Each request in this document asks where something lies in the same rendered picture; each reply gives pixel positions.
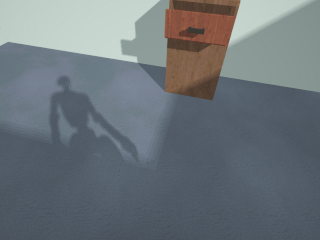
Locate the handle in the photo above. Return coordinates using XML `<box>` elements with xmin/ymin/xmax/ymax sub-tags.
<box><xmin>188</xmin><ymin>26</ymin><xmax>205</xmax><ymax>35</ymax></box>

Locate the drawer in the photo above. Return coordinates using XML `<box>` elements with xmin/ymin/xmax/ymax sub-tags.
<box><xmin>164</xmin><ymin>9</ymin><xmax>236</xmax><ymax>47</ymax></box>

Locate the cabinet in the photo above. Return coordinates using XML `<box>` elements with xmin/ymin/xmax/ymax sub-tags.
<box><xmin>165</xmin><ymin>0</ymin><xmax>241</xmax><ymax>101</ymax></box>

